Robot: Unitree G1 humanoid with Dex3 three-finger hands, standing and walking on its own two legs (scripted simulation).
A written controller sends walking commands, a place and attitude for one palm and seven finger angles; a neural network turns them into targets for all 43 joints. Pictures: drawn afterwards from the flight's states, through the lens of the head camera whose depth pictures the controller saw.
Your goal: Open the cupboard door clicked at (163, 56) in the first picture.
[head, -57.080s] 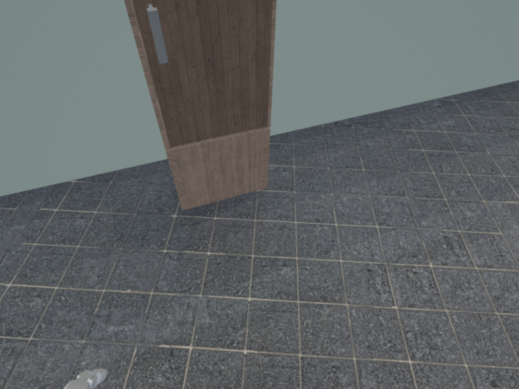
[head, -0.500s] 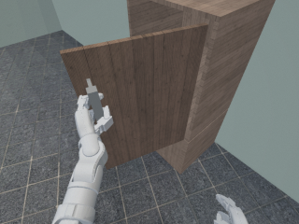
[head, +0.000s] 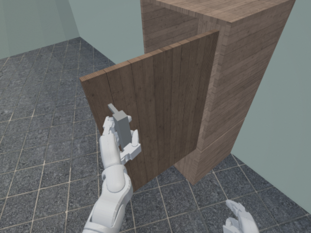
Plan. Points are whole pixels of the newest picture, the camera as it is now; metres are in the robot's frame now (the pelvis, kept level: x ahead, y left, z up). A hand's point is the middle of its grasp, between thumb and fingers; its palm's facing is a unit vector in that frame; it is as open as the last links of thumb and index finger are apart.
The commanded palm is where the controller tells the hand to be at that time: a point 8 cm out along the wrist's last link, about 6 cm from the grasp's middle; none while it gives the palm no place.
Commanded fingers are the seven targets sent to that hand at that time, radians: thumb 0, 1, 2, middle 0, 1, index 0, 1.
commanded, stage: open thumb and fingers to let go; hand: left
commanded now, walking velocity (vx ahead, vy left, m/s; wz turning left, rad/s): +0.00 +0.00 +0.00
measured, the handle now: (120, 130) +0.35 +0.11 +0.11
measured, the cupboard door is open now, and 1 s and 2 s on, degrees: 88 90 90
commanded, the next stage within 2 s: slide the hand sideways off the handle in 0.68 s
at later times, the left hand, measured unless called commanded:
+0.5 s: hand (134, 142) +0.31 +0.07 +0.11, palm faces +0.30 -0.95 +0.00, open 14.0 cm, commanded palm +0.27 +0.11 +0.11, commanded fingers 0.00 -0.50 0.30 -0.21 -0.65 -0.21 -0.65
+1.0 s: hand (129, 155) +0.27 +0.08 +0.10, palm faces -0.20 -0.98 -0.08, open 16.0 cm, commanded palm +0.26 +0.12 +0.11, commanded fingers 0.00 -0.50 0.30 -0.15 -0.30 -0.15 -0.30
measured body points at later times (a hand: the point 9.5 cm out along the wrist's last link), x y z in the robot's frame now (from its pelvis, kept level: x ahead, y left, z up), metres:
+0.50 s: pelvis +0.00 +0.02 +0.00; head -0.01 +0.00 +0.45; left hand +0.29 +0.12 +0.11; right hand +0.17 -0.20 -0.10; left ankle +0.05 +0.15 -0.72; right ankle -0.04 -0.07 -0.72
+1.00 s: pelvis -0.02 +0.03 +0.00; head -0.04 +0.01 +0.45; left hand +0.28 +0.13 +0.11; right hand +0.15 -0.19 -0.09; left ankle +0.05 +0.15 -0.72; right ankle -0.04 -0.07 -0.72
